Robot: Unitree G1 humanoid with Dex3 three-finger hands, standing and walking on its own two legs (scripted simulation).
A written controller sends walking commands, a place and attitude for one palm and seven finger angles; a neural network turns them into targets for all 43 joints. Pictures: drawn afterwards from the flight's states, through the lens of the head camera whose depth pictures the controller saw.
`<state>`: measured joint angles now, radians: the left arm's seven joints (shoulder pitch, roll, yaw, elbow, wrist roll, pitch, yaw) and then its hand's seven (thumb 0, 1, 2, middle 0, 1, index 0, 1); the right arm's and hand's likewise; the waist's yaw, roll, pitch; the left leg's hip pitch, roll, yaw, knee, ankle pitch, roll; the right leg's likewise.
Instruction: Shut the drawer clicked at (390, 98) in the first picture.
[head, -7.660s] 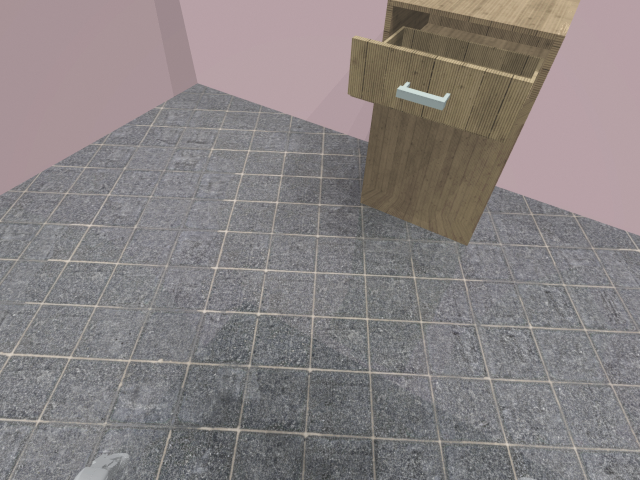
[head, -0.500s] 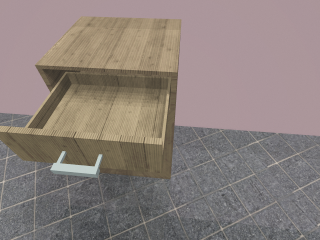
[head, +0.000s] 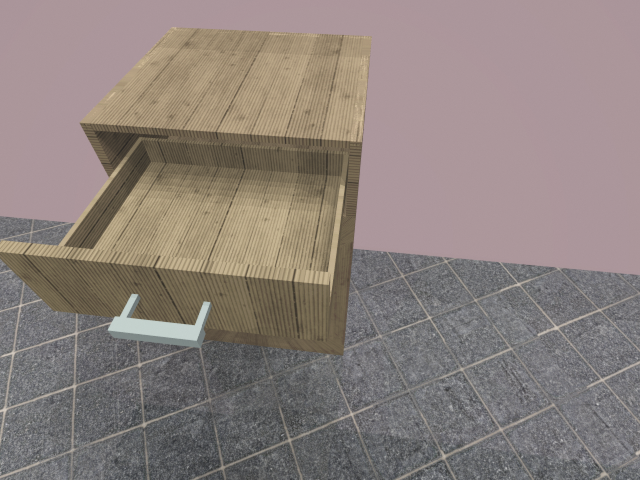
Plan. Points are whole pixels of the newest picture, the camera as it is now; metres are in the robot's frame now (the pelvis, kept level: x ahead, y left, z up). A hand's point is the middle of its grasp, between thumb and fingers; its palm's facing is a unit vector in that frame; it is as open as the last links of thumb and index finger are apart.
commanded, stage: look again from close up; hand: left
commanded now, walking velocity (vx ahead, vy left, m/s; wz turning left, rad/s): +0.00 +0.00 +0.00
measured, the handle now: (163, 318) +0.32 +0.25 -0.02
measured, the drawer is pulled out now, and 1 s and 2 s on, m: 0.29 0.29 0.29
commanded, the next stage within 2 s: raise the hand and make a fist in 0.08 s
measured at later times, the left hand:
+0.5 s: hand (213, 431) +0.17 +0.13 +0.02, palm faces -0.06 -1.00 +0.03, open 6.5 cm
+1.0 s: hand (182, 457) +0.15 +0.17 +0.00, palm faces -0.18 -0.98 +0.00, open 3.9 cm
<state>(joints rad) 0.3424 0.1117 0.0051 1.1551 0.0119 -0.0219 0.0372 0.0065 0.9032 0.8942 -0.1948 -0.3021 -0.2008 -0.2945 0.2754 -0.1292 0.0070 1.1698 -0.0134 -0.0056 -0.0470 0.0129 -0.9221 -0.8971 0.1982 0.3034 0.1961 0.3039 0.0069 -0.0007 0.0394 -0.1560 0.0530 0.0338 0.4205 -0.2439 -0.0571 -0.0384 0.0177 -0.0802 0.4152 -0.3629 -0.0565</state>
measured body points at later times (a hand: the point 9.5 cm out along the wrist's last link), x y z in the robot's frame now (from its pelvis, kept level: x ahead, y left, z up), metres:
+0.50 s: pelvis -0.05 +0.02 -0.03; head -0.04 +0.00 +0.42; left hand +0.17 +0.19 +0.02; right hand +0.13 -0.25 -0.10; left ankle -0.02 +0.16 -0.74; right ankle -0.08 -0.07 -0.74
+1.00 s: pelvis -0.10 +0.04 -0.05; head -0.08 +0.03 +0.40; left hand +0.15 +0.22 +0.00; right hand +0.05 -0.18 -0.14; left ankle -0.02 +0.16 -0.74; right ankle -0.09 -0.07 -0.74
